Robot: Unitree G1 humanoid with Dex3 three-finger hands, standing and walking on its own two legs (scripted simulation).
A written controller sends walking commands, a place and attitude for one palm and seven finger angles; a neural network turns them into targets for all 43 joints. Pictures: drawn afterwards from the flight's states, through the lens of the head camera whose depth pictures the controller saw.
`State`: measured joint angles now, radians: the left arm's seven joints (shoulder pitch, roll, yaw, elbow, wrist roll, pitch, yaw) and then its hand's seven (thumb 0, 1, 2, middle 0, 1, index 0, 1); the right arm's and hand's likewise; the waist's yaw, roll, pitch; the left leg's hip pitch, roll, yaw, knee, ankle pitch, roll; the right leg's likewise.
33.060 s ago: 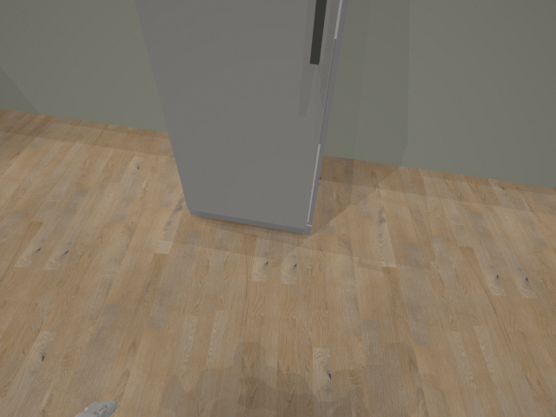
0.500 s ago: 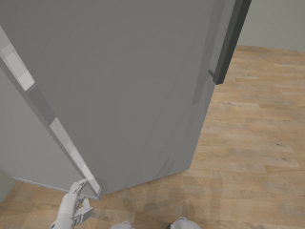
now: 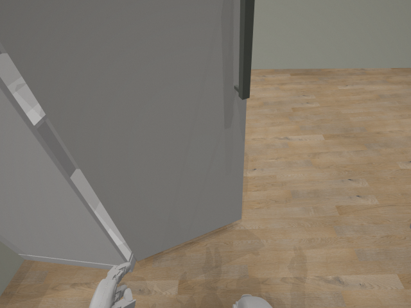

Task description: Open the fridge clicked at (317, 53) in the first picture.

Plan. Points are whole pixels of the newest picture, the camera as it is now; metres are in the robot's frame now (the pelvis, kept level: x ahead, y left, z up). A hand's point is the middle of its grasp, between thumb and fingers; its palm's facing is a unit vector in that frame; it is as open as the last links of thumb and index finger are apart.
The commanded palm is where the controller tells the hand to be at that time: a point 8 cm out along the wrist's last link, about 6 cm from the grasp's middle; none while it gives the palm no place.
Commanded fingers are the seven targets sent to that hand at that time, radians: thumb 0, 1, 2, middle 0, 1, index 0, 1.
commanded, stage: stop stepping back and stand still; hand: right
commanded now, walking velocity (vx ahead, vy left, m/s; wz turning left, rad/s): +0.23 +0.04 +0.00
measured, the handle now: (242, 30) +0.66 -0.12 +0.27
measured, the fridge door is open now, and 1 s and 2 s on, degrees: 60 60 60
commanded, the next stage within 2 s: let the arm hang, fingers relaxed in 1.14 s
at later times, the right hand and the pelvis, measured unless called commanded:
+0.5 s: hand out of the picture +0.08 -0.36 +0.18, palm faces +0.47 +0.85 -0.25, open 7.4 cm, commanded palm +0.02 -0.38 +0.19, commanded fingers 0.00 -0.90 -0.90 0.20 0.30 0.20 0.30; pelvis -0.14 -0.09 +0.00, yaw +4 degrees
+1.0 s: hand out of the picture +0.02 -0.39 +0.17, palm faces +0.41 +0.85 -0.32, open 7.5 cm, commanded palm -0.04 -0.42 +0.19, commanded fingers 0.00 -0.90 -0.90 0.20 0.30 0.20 0.30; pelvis -0.21 -0.13 -0.01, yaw +5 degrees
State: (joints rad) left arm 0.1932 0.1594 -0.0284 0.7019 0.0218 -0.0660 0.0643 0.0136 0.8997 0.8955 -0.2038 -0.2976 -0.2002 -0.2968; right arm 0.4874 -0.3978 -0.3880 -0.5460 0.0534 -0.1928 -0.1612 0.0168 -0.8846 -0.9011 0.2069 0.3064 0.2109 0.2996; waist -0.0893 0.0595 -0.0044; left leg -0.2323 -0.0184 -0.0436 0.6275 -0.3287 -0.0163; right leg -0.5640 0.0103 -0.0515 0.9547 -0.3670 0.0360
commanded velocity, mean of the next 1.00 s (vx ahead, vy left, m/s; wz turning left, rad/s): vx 0.23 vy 0.14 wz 0.00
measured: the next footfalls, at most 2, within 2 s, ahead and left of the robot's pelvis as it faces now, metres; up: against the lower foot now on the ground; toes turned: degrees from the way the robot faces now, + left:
right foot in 0.08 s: +0.08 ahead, -0.11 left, +0.00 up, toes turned -4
left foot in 0.32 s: -0.07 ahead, +0.05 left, +0.00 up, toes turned +4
